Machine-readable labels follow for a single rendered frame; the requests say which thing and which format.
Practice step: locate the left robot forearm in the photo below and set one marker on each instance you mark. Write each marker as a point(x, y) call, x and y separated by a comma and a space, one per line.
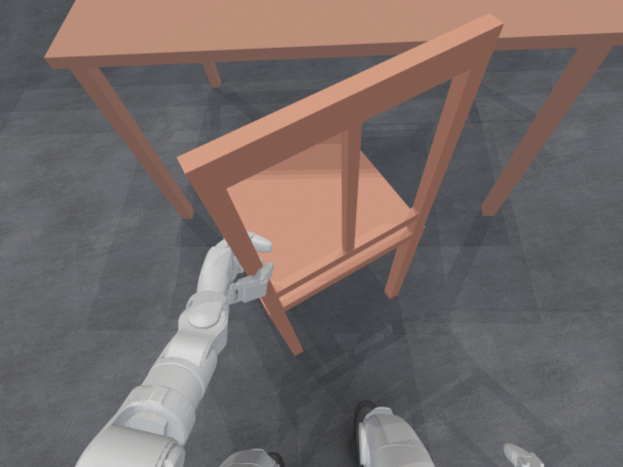
point(166, 401)

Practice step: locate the table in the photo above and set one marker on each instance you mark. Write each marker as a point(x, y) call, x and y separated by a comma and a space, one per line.
point(105, 33)

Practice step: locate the robot right foot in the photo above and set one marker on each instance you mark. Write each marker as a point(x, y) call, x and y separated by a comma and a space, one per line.
point(362, 409)

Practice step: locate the robot right hand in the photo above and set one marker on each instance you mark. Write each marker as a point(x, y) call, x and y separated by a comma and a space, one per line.
point(521, 458)

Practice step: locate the right robot thigh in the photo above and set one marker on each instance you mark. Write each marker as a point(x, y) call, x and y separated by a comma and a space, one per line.
point(387, 440)

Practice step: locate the robot left hand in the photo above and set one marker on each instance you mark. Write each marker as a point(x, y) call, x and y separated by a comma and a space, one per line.
point(220, 267)

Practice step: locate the chair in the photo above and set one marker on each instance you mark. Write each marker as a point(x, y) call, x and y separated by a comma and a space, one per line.
point(298, 178)

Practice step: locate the robot left upper arm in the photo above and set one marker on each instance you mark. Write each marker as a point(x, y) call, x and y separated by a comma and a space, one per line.
point(120, 446)

